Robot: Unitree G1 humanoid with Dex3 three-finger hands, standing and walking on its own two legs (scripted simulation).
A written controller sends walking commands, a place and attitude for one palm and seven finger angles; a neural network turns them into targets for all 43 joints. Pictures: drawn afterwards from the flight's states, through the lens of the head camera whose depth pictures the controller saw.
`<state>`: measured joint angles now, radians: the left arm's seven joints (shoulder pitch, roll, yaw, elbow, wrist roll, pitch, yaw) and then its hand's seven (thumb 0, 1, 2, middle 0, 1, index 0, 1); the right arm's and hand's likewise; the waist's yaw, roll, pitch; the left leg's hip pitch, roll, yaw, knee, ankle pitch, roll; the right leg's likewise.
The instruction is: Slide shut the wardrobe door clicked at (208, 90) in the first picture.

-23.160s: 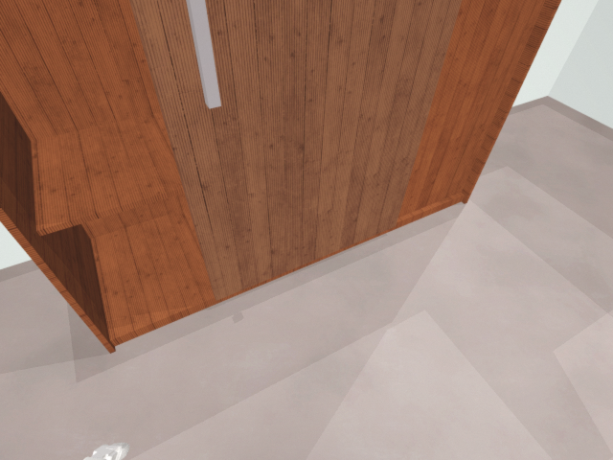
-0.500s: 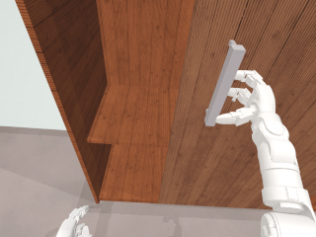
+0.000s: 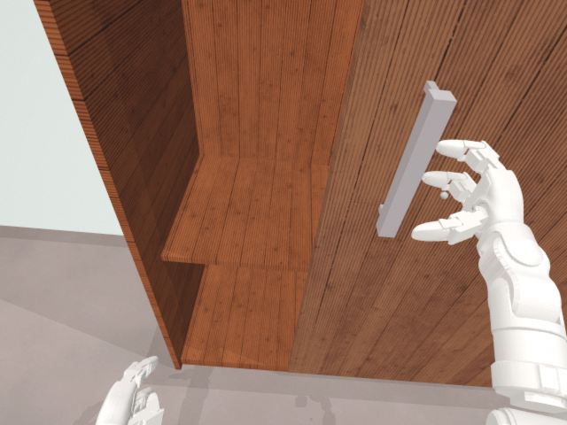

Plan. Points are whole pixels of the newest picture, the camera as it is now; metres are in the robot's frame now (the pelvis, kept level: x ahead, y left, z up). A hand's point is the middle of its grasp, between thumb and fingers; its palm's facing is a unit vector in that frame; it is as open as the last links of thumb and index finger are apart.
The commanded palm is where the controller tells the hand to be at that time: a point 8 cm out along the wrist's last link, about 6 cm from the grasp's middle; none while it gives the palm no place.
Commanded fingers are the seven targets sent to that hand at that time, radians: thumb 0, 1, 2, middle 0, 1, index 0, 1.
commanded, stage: move the hooked fingers beside the handle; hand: right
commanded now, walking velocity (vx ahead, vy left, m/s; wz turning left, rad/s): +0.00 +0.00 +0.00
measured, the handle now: (405, 166) +0.44 -0.14 +0.18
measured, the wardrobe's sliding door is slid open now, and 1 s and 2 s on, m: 0.37 0.37 0.37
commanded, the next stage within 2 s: none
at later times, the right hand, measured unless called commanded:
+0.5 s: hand (453, 200) +0.37 -0.19 +0.19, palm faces +0.03 +1.00 -0.03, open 14.0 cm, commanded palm +0.34 -0.24 +0.19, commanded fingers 0.00 0.50 -0.30 0.30 1.20 0.30 1.20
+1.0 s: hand (466, 204) +0.37 -0.20 +0.19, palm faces +0.04 +1.00 -0.03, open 14.0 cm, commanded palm +0.34 -0.26 +0.19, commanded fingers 0.00 0.50 -0.30 0.30 1.20 0.30 1.20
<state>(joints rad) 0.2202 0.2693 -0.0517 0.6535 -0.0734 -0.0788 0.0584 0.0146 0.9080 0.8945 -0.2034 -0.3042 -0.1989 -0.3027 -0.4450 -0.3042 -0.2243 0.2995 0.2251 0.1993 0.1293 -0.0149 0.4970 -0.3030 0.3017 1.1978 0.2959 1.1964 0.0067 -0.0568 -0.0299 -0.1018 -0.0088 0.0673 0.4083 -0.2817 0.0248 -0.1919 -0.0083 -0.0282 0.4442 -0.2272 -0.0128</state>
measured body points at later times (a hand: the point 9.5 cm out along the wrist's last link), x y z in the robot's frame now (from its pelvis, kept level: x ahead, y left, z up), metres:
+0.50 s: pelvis +0.00 +0.00 +0.00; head -0.02 +0.02 +0.45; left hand +0.16 +0.24 -0.10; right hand +0.36 -0.24 +0.19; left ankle -0.04 +0.10 -0.74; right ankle +0.01 -0.11 -0.74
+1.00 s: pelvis -0.01 +0.00 +0.00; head -0.03 +0.02 +0.45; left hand +0.14 +0.24 -0.10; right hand +0.36 -0.26 +0.19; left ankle -0.04 +0.10 -0.74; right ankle +0.01 -0.11 -0.74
